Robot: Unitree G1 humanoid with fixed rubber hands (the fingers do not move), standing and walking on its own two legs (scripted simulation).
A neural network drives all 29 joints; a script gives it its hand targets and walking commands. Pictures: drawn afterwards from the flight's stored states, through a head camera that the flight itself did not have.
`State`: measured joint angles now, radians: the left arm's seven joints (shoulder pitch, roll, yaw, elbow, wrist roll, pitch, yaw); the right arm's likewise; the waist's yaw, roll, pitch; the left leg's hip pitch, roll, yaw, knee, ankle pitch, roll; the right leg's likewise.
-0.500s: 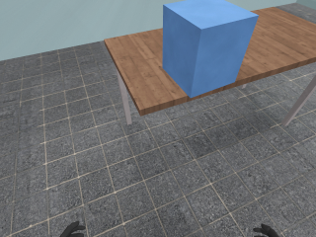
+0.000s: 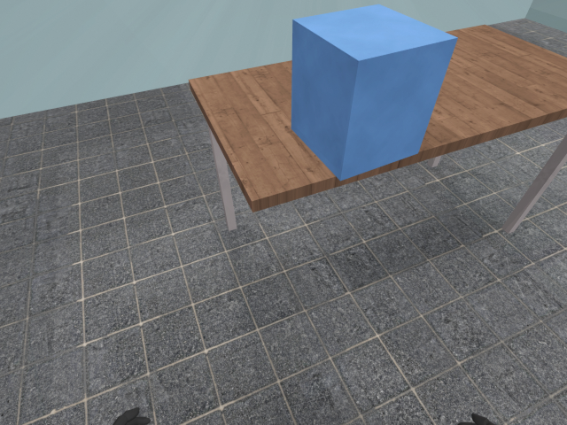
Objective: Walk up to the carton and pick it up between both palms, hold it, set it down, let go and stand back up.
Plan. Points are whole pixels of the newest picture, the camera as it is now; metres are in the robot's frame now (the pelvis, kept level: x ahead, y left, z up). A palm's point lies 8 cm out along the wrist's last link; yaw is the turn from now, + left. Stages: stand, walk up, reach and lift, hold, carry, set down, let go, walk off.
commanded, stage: stand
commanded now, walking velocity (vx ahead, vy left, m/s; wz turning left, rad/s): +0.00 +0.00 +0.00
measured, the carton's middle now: (359, 91) +0.81 -0.13 +0.10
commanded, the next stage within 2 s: none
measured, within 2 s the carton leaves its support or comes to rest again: neither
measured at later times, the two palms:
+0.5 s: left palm out of the picture +0.09 +0.28 -0.11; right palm out of the picture +0.09 -0.27 -0.10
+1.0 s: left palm out of the picture +0.06 +0.28 -0.11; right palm out of the picture +0.07 -0.28 -0.11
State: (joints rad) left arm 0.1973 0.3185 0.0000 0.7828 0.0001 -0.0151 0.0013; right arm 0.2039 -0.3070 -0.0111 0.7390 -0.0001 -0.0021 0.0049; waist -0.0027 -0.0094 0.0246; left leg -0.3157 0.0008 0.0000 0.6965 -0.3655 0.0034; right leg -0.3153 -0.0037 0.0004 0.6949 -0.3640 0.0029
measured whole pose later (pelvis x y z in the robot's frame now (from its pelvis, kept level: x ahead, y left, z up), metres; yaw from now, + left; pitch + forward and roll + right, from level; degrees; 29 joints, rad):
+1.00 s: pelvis -0.03 +0.00 +0.00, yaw +0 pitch -3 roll +0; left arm 0.20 0.32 0.00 0.90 0.00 -0.02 0.00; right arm 0.20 -0.31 0.00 0.87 0.00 0.00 0.01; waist 0.00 0.00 0.04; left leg -0.32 0.00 0.00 0.70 -0.33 0.00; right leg -0.32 0.00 0.00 0.69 -0.33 0.00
